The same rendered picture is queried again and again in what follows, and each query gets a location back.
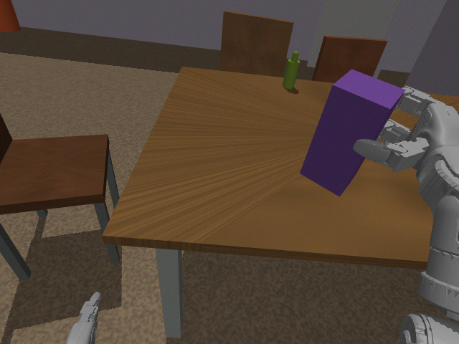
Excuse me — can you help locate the left robot hand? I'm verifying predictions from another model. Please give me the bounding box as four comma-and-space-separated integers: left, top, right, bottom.
65, 292, 100, 344

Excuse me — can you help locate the right robot hand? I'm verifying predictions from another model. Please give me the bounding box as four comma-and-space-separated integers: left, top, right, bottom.
353, 86, 459, 173

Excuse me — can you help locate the table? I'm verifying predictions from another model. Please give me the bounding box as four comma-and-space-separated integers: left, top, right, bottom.
102, 67, 459, 338

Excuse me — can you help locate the right robot arm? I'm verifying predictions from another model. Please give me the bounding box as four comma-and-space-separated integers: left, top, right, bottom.
397, 145, 459, 344

